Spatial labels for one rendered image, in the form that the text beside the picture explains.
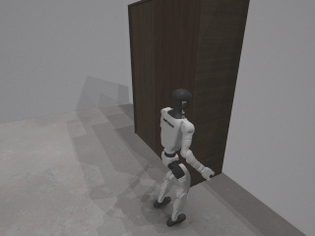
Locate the right robot upper arm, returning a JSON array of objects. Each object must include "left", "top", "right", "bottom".
[{"left": 180, "top": 120, "right": 195, "bottom": 158}]

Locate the left robot upper arm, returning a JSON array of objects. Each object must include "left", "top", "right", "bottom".
[{"left": 160, "top": 107, "right": 171, "bottom": 127}]

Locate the robot right forearm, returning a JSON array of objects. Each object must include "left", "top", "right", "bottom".
[{"left": 185, "top": 150, "right": 206, "bottom": 173}]

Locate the robot left thigh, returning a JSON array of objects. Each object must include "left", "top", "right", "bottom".
[{"left": 158, "top": 148, "right": 176, "bottom": 182}]

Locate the wardrobe door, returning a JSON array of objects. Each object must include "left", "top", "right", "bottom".
[
  {"left": 131, "top": 0, "right": 156, "bottom": 148},
  {"left": 154, "top": 0, "right": 202, "bottom": 170}
]

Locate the robot left foot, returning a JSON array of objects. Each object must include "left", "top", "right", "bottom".
[{"left": 154, "top": 196, "right": 171, "bottom": 208}]

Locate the robot right hand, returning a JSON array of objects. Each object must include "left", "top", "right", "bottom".
[{"left": 201, "top": 167, "right": 215, "bottom": 182}]

